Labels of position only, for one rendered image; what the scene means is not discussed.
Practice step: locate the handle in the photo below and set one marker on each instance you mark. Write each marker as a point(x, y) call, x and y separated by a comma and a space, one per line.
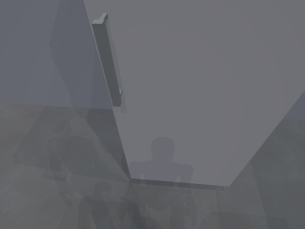
point(103, 44)

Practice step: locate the fridge door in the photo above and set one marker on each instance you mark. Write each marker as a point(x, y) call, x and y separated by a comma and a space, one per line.
point(204, 82)

